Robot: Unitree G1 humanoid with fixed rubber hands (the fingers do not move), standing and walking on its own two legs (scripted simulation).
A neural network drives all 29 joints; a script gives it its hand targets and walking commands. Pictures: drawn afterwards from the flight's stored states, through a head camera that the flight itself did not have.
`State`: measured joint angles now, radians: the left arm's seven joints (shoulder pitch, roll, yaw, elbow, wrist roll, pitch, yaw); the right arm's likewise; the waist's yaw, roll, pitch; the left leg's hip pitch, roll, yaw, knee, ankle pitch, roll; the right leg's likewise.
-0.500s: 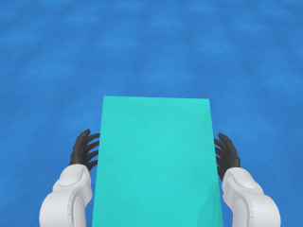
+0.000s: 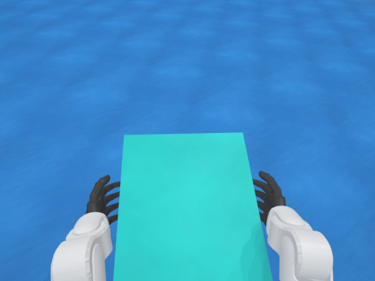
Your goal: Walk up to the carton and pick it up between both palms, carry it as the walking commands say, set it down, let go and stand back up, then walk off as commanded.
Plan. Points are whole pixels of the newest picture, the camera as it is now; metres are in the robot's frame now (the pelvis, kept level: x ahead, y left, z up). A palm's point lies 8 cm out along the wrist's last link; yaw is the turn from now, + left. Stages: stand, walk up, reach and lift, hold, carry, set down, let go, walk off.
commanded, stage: carry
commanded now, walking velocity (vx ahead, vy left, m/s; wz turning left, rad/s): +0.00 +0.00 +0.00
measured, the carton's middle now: (185, 220) +0.26 +0.02 +0.01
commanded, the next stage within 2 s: none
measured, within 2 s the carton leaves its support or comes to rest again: neither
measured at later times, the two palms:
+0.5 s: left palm (109, 221) +0.21 +0.15 +0.10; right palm (291, 227) +0.21 -0.17 +0.10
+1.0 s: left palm (115, 219) +0.22 +0.14 +0.10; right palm (296, 224) +0.22 -0.18 +0.10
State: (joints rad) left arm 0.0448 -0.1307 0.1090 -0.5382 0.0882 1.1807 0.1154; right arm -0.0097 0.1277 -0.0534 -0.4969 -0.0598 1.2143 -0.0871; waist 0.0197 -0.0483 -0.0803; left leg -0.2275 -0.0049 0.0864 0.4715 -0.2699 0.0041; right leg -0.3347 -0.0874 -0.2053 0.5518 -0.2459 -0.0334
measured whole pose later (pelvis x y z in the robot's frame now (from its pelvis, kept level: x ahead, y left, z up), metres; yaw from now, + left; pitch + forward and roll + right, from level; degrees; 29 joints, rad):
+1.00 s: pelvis -0.01 -0.02 +0.00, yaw +0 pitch +1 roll +1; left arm 0.01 -0.13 0.10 -0.51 0.09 1.20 0.11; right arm 0.00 0.13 -0.06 -0.52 -0.07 1.24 -0.09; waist 0.00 -0.01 -0.10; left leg -0.26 0.04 0.07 0.51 -0.27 -0.03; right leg -0.34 -0.04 -0.23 0.53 -0.23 -0.08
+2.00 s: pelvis -0.01 -0.01 +0.00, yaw -1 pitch +2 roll +1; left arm -0.02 -0.13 0.11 -0.41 0.10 1.12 0.11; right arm -0.03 0.13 -0.07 -0.42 -0.09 1.15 -0.09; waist 0.00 0.00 -0.10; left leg -0.26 0.03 0.08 0.53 -0.29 -0.01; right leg -0.34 -0.05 -0.21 0.54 -0.23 -0.06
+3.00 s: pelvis -0.05 +0.01 -0.01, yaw -1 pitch -7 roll +0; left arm -0.33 -0.12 0.31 0.50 0.31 0.53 0.01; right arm -0.33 0.17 -0.32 0.41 -0.28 0.58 -0.06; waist -0.04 0.02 0.08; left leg -0.18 -0.01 0.01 0.58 -0.28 0.03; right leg -0.23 0.02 -0.05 0.54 -0.19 -0.04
